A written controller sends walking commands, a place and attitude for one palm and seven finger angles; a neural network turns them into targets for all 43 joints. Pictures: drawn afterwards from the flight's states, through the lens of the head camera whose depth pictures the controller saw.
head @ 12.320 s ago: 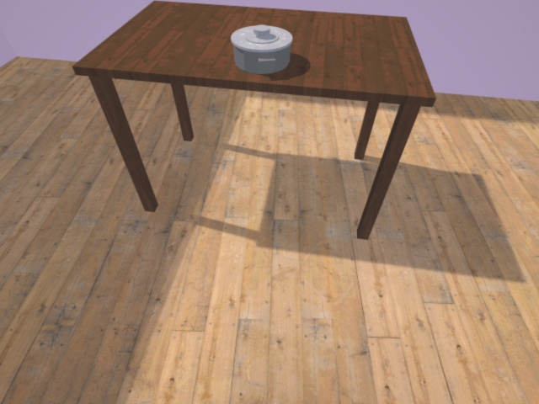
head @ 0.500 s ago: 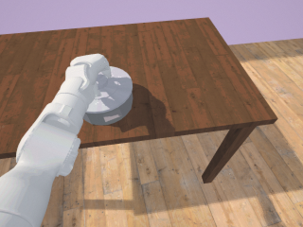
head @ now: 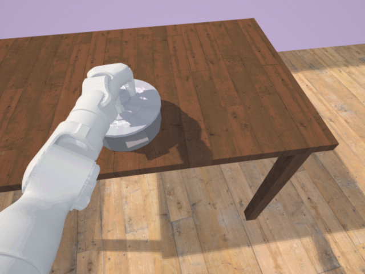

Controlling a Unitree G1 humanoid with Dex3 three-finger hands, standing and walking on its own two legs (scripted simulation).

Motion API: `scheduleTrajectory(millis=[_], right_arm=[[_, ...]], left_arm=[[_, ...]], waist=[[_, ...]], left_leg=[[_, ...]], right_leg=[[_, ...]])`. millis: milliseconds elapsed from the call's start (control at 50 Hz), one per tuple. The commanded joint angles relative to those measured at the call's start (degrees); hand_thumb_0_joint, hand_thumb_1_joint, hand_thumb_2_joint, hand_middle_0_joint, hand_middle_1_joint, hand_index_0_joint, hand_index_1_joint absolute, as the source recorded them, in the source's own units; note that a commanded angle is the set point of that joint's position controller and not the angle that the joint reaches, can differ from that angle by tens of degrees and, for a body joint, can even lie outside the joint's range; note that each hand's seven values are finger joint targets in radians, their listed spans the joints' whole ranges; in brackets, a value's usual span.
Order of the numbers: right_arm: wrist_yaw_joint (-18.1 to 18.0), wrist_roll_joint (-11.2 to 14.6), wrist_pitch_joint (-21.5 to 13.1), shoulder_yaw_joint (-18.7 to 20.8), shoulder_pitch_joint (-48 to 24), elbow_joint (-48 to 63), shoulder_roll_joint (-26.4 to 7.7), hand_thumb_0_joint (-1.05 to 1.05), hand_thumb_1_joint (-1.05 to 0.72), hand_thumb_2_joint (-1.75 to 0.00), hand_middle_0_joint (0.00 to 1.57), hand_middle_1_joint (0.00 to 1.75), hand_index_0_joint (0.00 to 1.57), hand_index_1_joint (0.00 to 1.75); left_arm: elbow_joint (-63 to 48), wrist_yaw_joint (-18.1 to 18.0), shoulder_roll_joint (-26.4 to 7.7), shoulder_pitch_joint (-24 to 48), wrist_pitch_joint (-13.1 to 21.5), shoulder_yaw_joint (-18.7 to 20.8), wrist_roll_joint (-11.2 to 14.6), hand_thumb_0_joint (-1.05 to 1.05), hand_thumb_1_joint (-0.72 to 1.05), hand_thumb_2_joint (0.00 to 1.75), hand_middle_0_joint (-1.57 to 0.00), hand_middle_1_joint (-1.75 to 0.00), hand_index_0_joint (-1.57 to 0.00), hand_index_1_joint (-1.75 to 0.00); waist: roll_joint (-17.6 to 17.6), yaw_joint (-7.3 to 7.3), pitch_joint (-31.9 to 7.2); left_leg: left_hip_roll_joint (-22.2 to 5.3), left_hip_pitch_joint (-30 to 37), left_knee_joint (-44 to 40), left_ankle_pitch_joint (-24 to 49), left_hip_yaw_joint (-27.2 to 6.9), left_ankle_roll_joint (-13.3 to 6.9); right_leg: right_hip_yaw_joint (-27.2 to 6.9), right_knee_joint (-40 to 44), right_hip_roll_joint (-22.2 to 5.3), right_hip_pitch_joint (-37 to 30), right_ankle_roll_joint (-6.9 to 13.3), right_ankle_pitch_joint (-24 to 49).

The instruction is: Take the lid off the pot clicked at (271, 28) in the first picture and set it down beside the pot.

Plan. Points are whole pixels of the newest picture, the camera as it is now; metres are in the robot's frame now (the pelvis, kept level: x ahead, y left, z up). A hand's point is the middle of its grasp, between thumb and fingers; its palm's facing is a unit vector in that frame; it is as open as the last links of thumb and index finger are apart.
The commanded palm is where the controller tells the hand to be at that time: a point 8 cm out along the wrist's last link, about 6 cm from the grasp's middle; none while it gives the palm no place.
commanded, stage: close the fingers and squeeze the knob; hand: left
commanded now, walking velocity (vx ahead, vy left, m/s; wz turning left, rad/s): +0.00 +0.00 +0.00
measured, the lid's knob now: (119, 98) +0.52 +0.12 +0.09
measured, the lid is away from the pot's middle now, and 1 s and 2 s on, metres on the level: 0.00 0.00 0.00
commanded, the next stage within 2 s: lift the lid straight up in 0.86 s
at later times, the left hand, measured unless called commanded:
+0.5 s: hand (116, 100) +0.49 +0.12 +0.11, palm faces -0.37 -0.07 -0.92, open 8.2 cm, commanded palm +0.49 +0.12 +0.17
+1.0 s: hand (116, 100) +0.49 +0.12 +0.11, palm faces -0.37 -0.07 -0.93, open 8.2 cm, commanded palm +0.49 +0.12 +0.17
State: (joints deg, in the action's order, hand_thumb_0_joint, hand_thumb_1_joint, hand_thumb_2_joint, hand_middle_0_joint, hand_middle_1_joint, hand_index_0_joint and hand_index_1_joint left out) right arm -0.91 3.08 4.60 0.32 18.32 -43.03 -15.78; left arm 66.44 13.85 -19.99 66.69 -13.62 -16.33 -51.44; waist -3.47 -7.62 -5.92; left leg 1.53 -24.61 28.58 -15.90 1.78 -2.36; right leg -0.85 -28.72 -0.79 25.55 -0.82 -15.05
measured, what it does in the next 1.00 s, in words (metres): stands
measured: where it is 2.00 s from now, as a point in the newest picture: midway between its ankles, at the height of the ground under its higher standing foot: outside the picture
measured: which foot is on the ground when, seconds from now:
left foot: down 0.00-1.00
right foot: down 0.00-1.00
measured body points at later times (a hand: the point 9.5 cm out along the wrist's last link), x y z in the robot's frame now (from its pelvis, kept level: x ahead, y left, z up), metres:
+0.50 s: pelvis +0.00 +0.00 +0.00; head +0.05 -0.02 +0.45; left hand +0.50 +0.12 +0.16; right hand +0.04 -0.27 -0.14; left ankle -0.03 +0.09 -0.73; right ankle -0.02 -0.13 -0.73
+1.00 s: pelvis +0.00 +0.00 +0.00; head +0.05 -0.02 +0.45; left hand +0.50 +0.12 +0.16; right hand +0.02 -0.27 -0.14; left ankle -0.03 +0.09 -0.73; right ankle -0.02 -0.13 -0.73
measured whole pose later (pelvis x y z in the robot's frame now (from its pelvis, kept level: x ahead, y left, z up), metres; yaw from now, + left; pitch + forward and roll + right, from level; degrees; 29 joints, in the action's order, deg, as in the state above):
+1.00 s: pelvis +0.00 +0.00 +0.00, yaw +0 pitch +11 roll +0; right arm -1.1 3.1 5.0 0.2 18.2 -42.6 -15.7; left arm 65.6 13.8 -20.4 65.5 -13.6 -15.3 -51.7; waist -3.5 -7.8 -5.7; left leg 1.4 -23.8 28.1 -15.7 2.1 -2.4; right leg -1.2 -28.1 -0.6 24.8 -0.8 -14.6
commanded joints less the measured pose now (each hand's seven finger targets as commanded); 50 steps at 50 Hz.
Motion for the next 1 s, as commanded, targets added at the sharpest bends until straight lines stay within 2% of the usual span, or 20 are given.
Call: scheduleTrajectory(millis=[0, 60, 100, 160, 180, 220, 320, 360, 400, 440, 480, 580, 660, 700, 760, 800, 860, 880, 940, 980], right_arm=[[-0.3, 0.1, -1.0, 2.6, 3.0, 4.4, -8.0, 0.0, -0.9, -0.9, 0.2, 0.3, 0.2, 0.3], [-0.4, 0.2, -0.9, 2.7, 2.7, 4.6, -8.1, 0.0, -0.9, -0.9, 0.2, 0.3, 0.2, 0.3], [-0.5, 0.0, -0.9, 2.5, 2.6, 4.8, -8.0, 0.0, -0.9, -0.9, 0.2, 0.3, 0.2, 0.3], [-0.4, 0.2, -0.7, 2.6, 2.0, 5.5, -7.8, 0.0, -0.9, -0.9, 0.2, 0.3, 0.2, 0.3], [-0.3, 0.1, -0.6, 2.5, 2.0, 5.5, -7.9, 0.0, -0.9, -0.9, 0.2, 0.3, 0.2, 0.3], [-0.3, 0.3, -0.3, 2.4, 1.7, 5.5, -7.7, 0.0, -0.9, -0.9, 0.2, 0.3, 0.2, 0.3], [-0.7, 0.5, 0.2, 2.1, 1.4, 5.4, -8.1, 0.0, -0.9, -0.9, 0.2, 0.3, 0.2, 0.3], [-0.7, 0.4, 0.0, 2.3, 1.3, 5.6, -7.7, 0.0, -0.9, -0.9, 0.2, 0.3, 0.2, 0.3], [-0.7, 0.3, 0.1, 2.3, 1.9, 5.4, -8.1, 0.0, -0.9, -0.9, 0.2, 0.3, 0.2, 0.3], [-0.6, 0.3, 0.0, 2.4, 1.6, 5.6, -7.7, 0.0, -0.9, -0.9, 0.2, 0.3, 0.2, 0.3], [-0.7, 0.2, -0.1, 2.5, 2.0, 5.3, -8.0, 0.0, -0.9, -0.9, 0.2, 0.3, 0.2, 0.3], [-0.9, 0.5, 0.1, 2.3, 1.9, 5.1, -8.2, 0.0, -0.9, -0.9, 0.2, 0.3, 0.2, 0.3], [-0.8, 0.2, -0.4, 2.5, 2.1, 5.6, -7.9, 0.0, -0.9, -0.9, 0.2, 0.3, 0.2, 0.3], [-0.9, 0.2, -0.3, 2.3, 2.4, 5.3, -8.0, 0.0, -0.9, -0.9, 0.2, 0.3, 0.2, 0.3], [-0.9, 0.4, -0.4, 2.4, 2.3, 5.1, -8.1, 0.0, -0.9, -0.9, 0.2, 0.3, 0.2, 0.3], [-1.0, 0.2, -0.6, 2.4, 2.8, 4.9, -8.3, 0.0, -0.9, -0.9, 0.2, 0.3, 0.2, 0.3], [-0.8, 0.3, -0.9, 2.6, 2.5, 5.3, -7.8, 0.0, -0.9, -0.9, 0.2, 0.3, 0.2, 0.3], [-0.7, 0.2, -1.1, 2.6, 2.6, 5.3, -7.9, 0.0, -0.9, -0.9, 0.2, 0.3, 0.2, 0.3], [-0.6, 0.2, -1.0, 2.6, 2.7, 5.0, -8.0, 0.0, -0.9, -0.9, 0.2, 0.3, 0.2, 0.3], [-0.6, 0.0, -1.5, 2.6, 2.1, 6.0, -7.7, 0.0, -0.9, -0.9, 0.2, 0.3, 0.2, 0.3]], left_arm=[[-9.4, -2.1, -9.1, 28.7, 0.2, 2.2, -1.0, 0.0, 0.24, 0.89, -0.65, -1.03, -0.65, -1.03], [-10.8, -2.1, -8.6, 30.2, 0.2, 2.0, -0.3, 0.0, 0.28, 0.86, -0.67, -1.04, -0.67, -1.04], [-10.8, -2.2, -12.1, 29.0, 0.1, 4.4, -1.0, 0.0, 0.31, 0.83, -0.69, -1.04, -0.69, -1.04], [-12.3, -1.7, -10.0, 28.5, 0.3, 3.0, -0.5, 0.0, 0.35, 0.79, -0.72, -1.05, -0.72, -1.05], [-13.2, -1.9, -12.6, 28.8, 0.5, 4.6, -1.1, 0.0, 0.37, 0.78, -0.72, -1.05, -0.72, -1.05], [-10.8, -1.7, -9.4, 27.1, -0.1, 2.1, -1.2, 0.0, 0.4, 0.75, -0.74, -1.05, -0.74, -1.05], [-9.2, -1.7, -12.5, 27.6, -0.7, 3.9, -1.4, 0.0, 0.35, 0.84, -0.68, -1.02, -0.69, -1.01], [-10.8, -1.2, -7.7, 29.5, -0.1, 0.4, -1.0, 0.0, 0.35, 0.86, -0.67, -1.01, -0.68, -1.01], [-10.3, -1.7, -12.8, 28.3, -0.2, 4.3, -2.0, 0.0, 0.36, 0.87, -0.67, -1.01, -0.69, -1.0], [-11.4, -1.6, -8.9, 29.9, -0.3, 1.4, -1.4, 0.0, 0.38, 0.88, -0.68, -1.01, -0.69, -1.0], [-11.1, -1.8, -12.5, 29.4, 0.0, 4.4, -1.5, 0.0, 0.39, 0.89, -0.68, -1.01, -0.7, -1.0], [-8.3, -1.6, -11.5, 27.9, -0.5, 3.4, -1.4, 0.0, 0.44, 0.92, -0.7, -1.02, -0.72, -1.01], [-11.0, -1.8, -10.2, 29.3, 0.2, 2.8, -1.3, 0.0, 0.48, 0.94, -0.72, -1.03, -0.74, -1.02], [-9.4, -2.0, -12.7, 27.9, -0.1, 4.3, -1.9, 0.0, 0.5, 0.95, -0.73, -1.03, -0.75, -1.02], [-8.8, -1.7, -8.7, 28.9, -0.2, 1.5, -1.1, 0.0, 0.53, 0.96, -0.74, -1.04, -0.76, -1.03], [-9.1, -2.2, -14.1, 29.1, -0.2, 5.3, -1.7, 0.0, 0.55, 0.97, -0.75, -1.04, -0.77, -1.04], [-11.3, -1.8, -9.2, 30.2, 0.4, 1.8, -1.1, 0.0, 0.58, 0.98, -0.77, -1.05, -0.78, -1.04], [-11.5, -2.1, -11.5, 29.6, 0.6, 3.7, -1.2, 0.0, 0.58, 0.98, -0.77, -1.05, -0.78, -1.04], [-11.0, -2.2, -11.2, 29.2, 0.2, 3.3, -1.2, 0.0, 0.59, 0.99, -0.77, -1.05, -0.79, -1.05], [-16.2, -2.5, -13.4, 31.6, 1.2, 5.0, -1.1, 0.0, 0.6, 0.99, -0.77, -1.05, -0.79, -1.05]], waist=[[4.7, -1.22, -21.9], [4.2, -1.32, -21.6], [4.4, -0.49, -24.0], [4.7, -0.45, -23.7], [3.4, -0.11, -24.4], [4.7, -0.7, -21.9], [5.9, -0.85, -20.3], [3.7, -1.44, -20.9], [4.1, -0.68, -22.9], [3.9, -1.39, -22.3], [4.4, -0.82, -23.1], [6.1, -1.26, -20.4], [3.4, -0.89, -23.2], [4.5, -0.74, -22.8], [3.8, -1.36, -20.4], [4.4, -0.82, -22.4], [3.6, -1.22, -22.8], [3.5, -0.65, -23.1], [3.8, -0.83, -22.2], [2.8, -0.07, -26.4]], left_leg=[[-0.1, 16.3, 0.3, 26.8, -1.8, -1.8], [0.0, 15.5, 0.0, 25.1, -1.5, -2.0], [0.4, 15.7, 0.0, 25.0, -1.4, -2.0], [0.3, 15.6, 0.2, 27.2, -1.3, -2.2], [0.1, 16.4, 0.2, 27.2, -1.4, -2.0], [0.2, 15.5, 0.1, 26.3, -1.1, -2.1], [0.4, 12.8, -0.6, 21.8, -0.5, -2.1], [0.3, 14.6, 0.0, 24.0, -1.0, -2.1], [0.1, 15.5, 0.0, 24.9, -1.2, -1.9], [0.1, 16.0, 0.1, 24.5, -1.1, -2.0], [0.0, 15.7, 0.1, 24.7, -1.3, -2.0], [0.2, 13.3, -0.3, 22.2, -0.8, -2.1], [0.0, 16.0, 0.0, 25.6, -1.5, -2.0], [0.1, 15.4, -0.2, 24.5, -1.4, -2.0], [0.1, 14.5, -0.6, 22.9, -1.3, -2.0], [0.2, 14.5, -0.7, 21.9, -1.1, -2.1], [-0.1, 16.1, -0.4, 24.6, -1.5, -2.0], [-0.1, 16.5, -0.1, 25.0, -1.6, -2.0], [-0.1, 16.1, -0.5, 24.5, -1.4, -1.9], [-0.1, 18.4, -0.3, 27.1, -1.9, -2.0]], right_leg=[[2.7, 0.8, 2.5, -5.6, 2.2, 24.4], [2.7, 1.1, 2.2, -6.1, 2.3, 24.4], [2.3, 0.7, 2.2, -8.5, 2.2, 25.5], [2.4, 0.9, 2.0, -8.8, 2.2, 27.0], [2.2, 0.7, 2.0, -9.1, 2.2, 26.9], [2.5, 1.0, 2.2, -7.8, 2.1, 25.9], [2.2, 1.2, 2.0, -8.6, 2.2, 24.9], [2.6, 1.1, 2.0, -6.6, 2.4, 24.5], [2.3, 0.7, 2.2, -7.8, 2.3, 24.8], [2.5, 1.0, 2.2, -6.7, 2.2, 24.5], [2.2, 0.9, 2.2, -7.8, 2.2, 24.9], [2.3, 1.3, 2.2, -7.7, 2.2, 24.4], [2.6, 1.0, 2.2, -7.2, 2.4, 24.4], [2.4, 1.0, 2.3, -7.9, 2.3, 24.4], [2.7, 1.5, 2.3, -5.7, 2.4, 22.6], [2.2, 1.3, 2.3, -7.9, 2.3, 23.1], [2.7, 1.3, 2.2, -6.8, 2.4, 23.7], [2.5, 1.2, 2.3, -7.3, 2.3, 24.1], [2.6, 1.4, 2.4, -7.2, 2.3, 24.0], [2.2, 1.1, 2.2, -9.4, 2.2, 25.6]])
